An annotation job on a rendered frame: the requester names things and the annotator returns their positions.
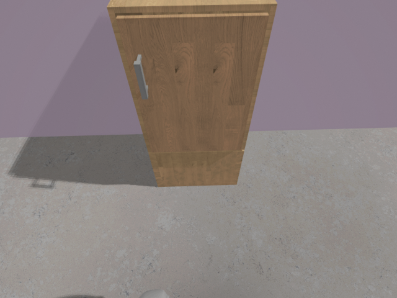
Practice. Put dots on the cupboard door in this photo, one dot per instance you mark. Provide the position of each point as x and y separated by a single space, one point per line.
200 70

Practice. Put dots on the handle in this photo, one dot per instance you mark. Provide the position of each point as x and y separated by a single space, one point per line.
140 77

